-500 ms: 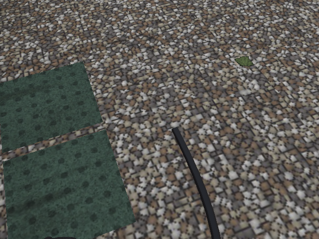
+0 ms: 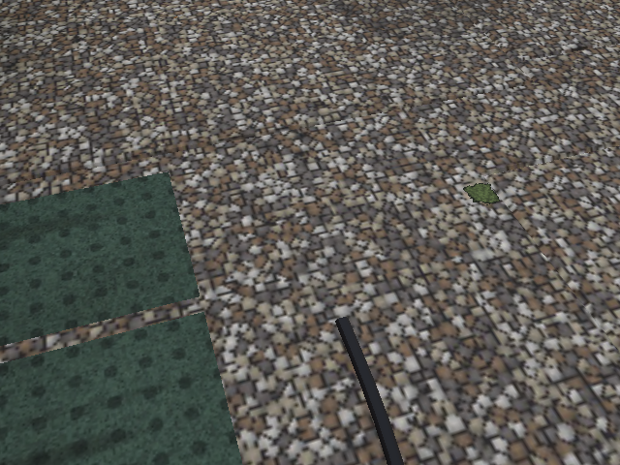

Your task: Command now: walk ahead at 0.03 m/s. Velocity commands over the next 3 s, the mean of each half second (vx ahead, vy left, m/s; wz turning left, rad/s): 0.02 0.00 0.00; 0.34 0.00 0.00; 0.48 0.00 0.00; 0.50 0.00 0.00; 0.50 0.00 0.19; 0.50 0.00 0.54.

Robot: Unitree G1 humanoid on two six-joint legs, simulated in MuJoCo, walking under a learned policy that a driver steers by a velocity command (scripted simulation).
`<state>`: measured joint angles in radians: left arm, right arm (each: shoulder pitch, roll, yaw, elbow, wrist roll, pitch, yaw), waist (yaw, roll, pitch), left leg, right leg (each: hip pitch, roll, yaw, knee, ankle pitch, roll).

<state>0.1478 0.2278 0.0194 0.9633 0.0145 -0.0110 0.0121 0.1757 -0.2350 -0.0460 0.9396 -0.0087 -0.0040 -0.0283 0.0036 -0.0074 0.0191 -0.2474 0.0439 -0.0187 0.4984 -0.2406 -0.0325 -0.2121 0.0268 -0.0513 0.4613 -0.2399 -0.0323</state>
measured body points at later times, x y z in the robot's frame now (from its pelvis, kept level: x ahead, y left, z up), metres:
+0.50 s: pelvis +0.01 +0.00 +0.00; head +0.02 +0.00 +0.45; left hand +0.07 +0.26 -0.15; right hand +0.07 -0.25 -0.15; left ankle +0.02 +0.14 -0.74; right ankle +0.01 -0.10 -0.74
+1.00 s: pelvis +0.15 +0.06 +0.01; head +0.16 +0.07 +0.46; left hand +0.31 +0.31 -0.12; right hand +0.07 -0.18 -0.13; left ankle +0.05 +0.15 -0.74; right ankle +0.27 -0.11 -0.68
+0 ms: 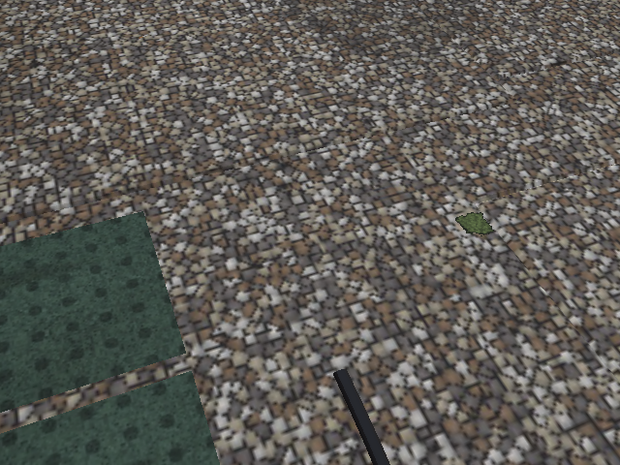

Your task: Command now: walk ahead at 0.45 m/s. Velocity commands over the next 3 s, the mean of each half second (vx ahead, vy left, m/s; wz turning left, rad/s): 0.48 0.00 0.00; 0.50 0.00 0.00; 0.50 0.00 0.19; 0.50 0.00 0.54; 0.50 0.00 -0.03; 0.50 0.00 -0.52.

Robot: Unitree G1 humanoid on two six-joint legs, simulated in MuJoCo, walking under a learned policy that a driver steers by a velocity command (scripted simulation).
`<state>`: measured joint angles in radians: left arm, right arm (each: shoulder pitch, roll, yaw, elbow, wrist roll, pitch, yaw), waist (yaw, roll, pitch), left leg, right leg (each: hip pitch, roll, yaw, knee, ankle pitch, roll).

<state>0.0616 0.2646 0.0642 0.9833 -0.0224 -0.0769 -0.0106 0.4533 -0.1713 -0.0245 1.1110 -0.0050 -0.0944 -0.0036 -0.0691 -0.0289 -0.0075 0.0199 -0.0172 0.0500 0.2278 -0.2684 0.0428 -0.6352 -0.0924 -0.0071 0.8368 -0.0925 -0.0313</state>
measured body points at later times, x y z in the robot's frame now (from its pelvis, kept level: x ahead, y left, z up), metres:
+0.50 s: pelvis +0.29 -0.06 +0.00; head +0.30 -0.06 +0.45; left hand +0.28 +0.20 -0.15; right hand +0.44 -0.32 -0.12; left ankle +0.41 +0.11 -0.67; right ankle +0.28 -0.14 -0.75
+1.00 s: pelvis +0.58 +0.02 +0.00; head +0.60 +0.03 +0.45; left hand +0.70 +0.29 -0.13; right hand +0.61 -0.25 -0.13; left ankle +0.59 +0.10 -0.75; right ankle +0.64 -0.16 -0.67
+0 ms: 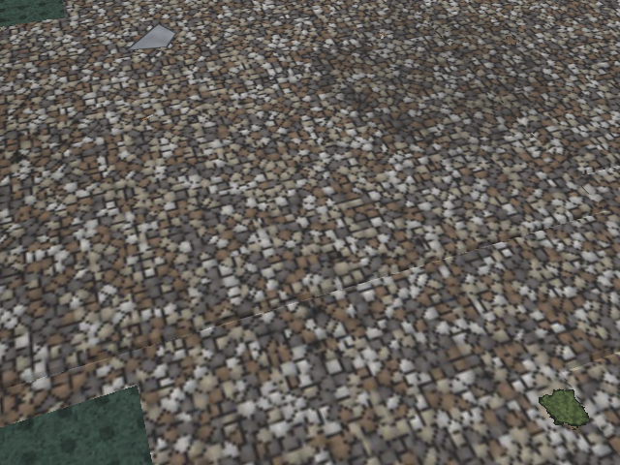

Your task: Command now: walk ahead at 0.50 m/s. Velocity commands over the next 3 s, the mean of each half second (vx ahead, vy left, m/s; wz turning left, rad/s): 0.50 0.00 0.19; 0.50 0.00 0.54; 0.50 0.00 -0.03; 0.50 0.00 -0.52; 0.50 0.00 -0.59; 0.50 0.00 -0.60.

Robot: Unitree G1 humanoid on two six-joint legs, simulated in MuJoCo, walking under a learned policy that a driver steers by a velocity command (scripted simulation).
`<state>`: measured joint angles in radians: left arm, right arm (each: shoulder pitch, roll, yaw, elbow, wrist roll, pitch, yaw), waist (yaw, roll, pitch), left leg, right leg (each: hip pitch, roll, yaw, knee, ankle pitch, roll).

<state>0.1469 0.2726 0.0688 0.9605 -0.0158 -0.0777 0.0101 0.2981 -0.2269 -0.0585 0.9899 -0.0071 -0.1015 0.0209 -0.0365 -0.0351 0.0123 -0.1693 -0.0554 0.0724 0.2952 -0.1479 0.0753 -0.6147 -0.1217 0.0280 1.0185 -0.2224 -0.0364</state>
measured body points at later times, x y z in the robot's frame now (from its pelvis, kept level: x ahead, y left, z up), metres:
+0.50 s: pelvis +0.28 -0.07 +0.00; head +0.30 -0.08 +0.44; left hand +0.32 +0.21 -0.13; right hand +0.38 -0.34 -0.14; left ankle +0.26 +0.09 -0.66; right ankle +0.32 -0.16 -0.75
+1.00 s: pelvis +0.54 +0.05 -0.01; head +0.57 +0.07 +0.44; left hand +0.54 +0.35 -0.13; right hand +0.75 -0.16 -0.13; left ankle +0.56 +0.12 -0.75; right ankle +0.55 -0.13 -0.65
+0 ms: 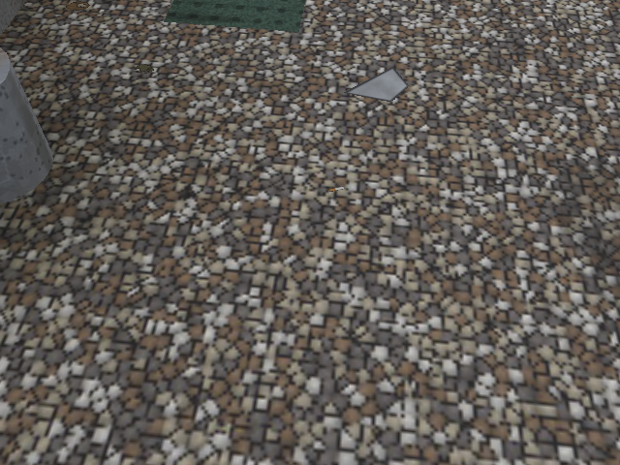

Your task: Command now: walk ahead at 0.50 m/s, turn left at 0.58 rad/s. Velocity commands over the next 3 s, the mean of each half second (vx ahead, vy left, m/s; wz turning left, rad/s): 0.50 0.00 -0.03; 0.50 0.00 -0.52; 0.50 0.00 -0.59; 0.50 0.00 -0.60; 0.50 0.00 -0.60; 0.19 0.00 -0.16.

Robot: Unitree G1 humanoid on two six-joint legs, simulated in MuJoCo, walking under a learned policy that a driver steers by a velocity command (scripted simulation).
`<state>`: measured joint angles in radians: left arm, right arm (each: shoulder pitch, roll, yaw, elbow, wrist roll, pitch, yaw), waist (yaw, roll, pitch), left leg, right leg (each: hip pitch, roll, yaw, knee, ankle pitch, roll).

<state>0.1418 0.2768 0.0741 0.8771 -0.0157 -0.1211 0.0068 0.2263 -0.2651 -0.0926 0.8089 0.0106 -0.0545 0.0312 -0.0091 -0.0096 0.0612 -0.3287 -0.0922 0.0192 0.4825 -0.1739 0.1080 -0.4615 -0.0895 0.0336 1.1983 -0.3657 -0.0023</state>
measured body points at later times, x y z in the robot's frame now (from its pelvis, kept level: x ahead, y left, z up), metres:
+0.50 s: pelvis +0.31 -0.07 -0.01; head +0.34 -0.08 +0.44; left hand +0.45 +0.19 -0.12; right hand +0.37 -0.35 -0.13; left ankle +0.17 +0.07 -0.64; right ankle +0.37 -0.14 -0.73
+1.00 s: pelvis +0.60 -0.07 +0.00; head +0.62 -0.08 +0.45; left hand +0.77 +0.17 -0.12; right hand +0.67 -0.38 -0.08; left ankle +0.69 +0.01 -0.73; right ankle +0.46 -0.15 -0.65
